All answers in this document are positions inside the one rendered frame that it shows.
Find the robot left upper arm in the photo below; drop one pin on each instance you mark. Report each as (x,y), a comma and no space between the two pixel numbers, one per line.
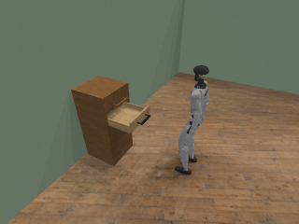
(196,98)

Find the cabinet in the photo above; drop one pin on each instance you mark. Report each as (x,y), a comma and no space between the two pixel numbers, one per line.
(94,99)

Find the robot right foot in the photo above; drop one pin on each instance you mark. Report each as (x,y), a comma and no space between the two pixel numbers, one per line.
(192,159)

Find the robot left forearm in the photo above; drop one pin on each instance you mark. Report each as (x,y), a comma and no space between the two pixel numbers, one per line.
(195,122)

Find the left robot hand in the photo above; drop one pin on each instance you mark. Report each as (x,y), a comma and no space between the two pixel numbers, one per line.
(189,138)

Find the drawer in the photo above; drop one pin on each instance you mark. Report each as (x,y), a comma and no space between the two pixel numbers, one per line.
(126,116)

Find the robot right upper arm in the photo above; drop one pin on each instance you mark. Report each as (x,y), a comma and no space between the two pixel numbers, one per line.
(207,95)

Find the robot left thigh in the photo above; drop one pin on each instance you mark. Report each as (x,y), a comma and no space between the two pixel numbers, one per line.
(182,137)

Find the right robot hand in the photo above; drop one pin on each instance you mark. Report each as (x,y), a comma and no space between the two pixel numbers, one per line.
(202,119)

